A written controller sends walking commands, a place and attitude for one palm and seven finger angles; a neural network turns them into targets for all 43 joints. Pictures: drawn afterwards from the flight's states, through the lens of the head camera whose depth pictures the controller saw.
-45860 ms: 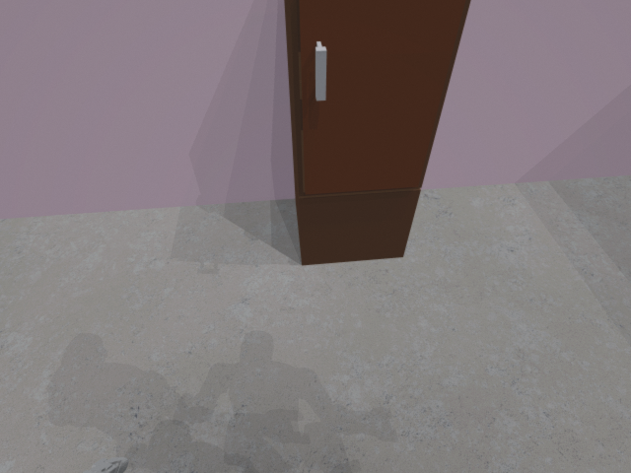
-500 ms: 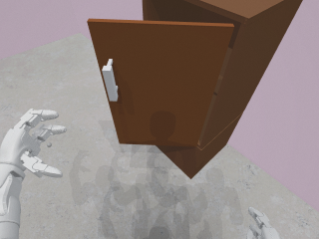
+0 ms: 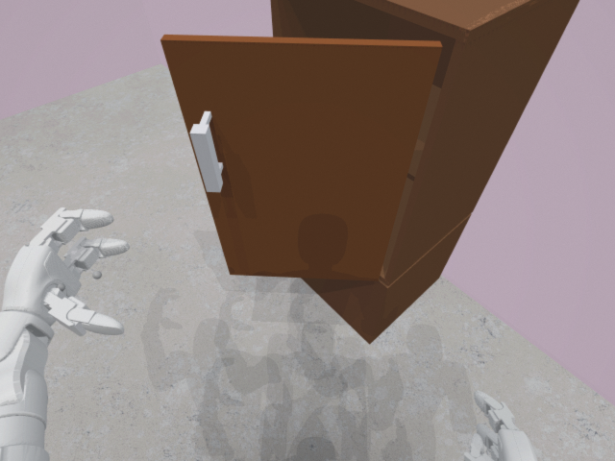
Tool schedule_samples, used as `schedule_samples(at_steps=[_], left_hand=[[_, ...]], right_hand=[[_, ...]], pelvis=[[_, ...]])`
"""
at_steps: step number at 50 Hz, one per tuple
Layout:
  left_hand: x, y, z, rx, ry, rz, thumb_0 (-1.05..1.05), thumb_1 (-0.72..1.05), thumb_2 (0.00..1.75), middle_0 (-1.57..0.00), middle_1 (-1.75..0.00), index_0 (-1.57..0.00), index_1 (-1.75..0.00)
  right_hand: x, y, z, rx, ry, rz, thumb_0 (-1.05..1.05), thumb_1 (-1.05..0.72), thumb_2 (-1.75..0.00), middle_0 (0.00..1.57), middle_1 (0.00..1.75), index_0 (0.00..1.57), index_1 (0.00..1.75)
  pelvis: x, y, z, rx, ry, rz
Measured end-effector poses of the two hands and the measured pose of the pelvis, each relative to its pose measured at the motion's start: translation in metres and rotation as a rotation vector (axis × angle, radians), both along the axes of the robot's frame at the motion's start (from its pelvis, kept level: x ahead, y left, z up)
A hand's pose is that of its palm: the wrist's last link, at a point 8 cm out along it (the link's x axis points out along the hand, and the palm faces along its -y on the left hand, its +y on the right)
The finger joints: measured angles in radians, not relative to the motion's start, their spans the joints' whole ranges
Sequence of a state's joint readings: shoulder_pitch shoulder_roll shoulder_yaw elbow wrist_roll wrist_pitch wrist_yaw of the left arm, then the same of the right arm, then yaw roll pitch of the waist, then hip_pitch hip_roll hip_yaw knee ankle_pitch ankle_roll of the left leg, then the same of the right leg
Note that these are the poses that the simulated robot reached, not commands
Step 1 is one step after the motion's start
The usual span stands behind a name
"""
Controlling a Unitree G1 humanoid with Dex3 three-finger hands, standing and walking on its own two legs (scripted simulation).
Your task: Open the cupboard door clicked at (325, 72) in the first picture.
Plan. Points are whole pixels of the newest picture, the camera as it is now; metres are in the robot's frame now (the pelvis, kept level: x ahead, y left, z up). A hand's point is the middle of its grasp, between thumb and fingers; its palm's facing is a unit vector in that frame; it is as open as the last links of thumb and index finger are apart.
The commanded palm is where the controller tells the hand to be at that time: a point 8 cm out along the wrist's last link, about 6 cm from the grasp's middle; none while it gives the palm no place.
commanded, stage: move the hooked fingers beside the handle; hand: left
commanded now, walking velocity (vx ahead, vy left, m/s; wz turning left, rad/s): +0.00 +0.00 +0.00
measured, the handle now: (210, 152) +0.56 +0.21 +0.08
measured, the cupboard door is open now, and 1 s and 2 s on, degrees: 45 45 45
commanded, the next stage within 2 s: none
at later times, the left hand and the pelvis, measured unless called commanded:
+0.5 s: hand (116, 230) +0.38 +0.29 +0.09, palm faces +0.03 -1.00 +0.01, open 14.0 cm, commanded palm +0.35 +0.33 +0.10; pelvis +0.00 +0.01 -0.01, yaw -1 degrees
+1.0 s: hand (146, 194) +0.44 +0.27 +0.09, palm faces +0.02 -1.00 +0.01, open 14.0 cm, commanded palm +0.42 +0.32 +0.09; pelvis +0.00 +0.02 -0.01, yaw -2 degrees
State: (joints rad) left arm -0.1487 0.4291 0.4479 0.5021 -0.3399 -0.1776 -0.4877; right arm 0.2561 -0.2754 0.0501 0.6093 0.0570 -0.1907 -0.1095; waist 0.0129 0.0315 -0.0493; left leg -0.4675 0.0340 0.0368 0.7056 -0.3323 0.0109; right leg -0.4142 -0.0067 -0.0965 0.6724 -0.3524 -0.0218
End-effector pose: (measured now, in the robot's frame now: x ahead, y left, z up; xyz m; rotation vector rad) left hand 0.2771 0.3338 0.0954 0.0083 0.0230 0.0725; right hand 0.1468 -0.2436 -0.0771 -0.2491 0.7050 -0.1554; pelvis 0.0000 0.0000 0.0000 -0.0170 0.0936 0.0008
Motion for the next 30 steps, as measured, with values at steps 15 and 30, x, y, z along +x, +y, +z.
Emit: schedule_samples(at_steps=[15,30], left_hand=[[0.051,0.003,0.0,-0.008,0.004,-0.035,-0.01,-0.5,0.3,-0.3,-1.2,-0.3,-1.2],[0.09,0.005,-0.003,-0.018,-0.024,-0.061,-0.01,-0.5,0.3,-0.3,-1.2,-0.3,-1.2]], right_hand=[[-0.038,-0.019,-0.008,-0.039,0.117,-0.075,0.01,-0.9,-0.9,0.2,0.3,0.2,0.3],[-0.072,-0.01,-0.017,-0.05,0.261,-0.123,0.01,-0.9,-0.9,0.2,0.3,0.2,0.3]], pelvis=[[0.0,0.001,-0.003,-0.002,0.038,-0.016],[0.003,0.015,-0.006,-0.014,0.079,-0.021]])
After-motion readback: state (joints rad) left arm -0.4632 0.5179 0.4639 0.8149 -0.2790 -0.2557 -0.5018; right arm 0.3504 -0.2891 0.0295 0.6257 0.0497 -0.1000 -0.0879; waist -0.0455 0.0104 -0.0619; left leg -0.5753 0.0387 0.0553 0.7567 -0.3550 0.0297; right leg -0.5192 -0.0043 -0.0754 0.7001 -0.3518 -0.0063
